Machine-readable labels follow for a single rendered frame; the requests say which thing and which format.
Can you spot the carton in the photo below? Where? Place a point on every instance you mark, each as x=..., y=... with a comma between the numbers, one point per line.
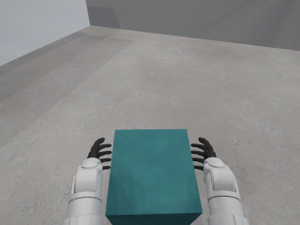
x=152, y=178

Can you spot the left robot forearm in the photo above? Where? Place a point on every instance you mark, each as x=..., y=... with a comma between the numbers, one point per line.
x=85, y=196

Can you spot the right robot forearm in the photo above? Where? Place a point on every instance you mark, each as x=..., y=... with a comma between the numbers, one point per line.
x=223, y=195

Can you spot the robot left hand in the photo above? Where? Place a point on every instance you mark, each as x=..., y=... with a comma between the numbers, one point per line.
x=94, y=152

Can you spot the robot right hand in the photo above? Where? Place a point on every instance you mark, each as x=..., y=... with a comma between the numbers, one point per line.
x=208, y=152

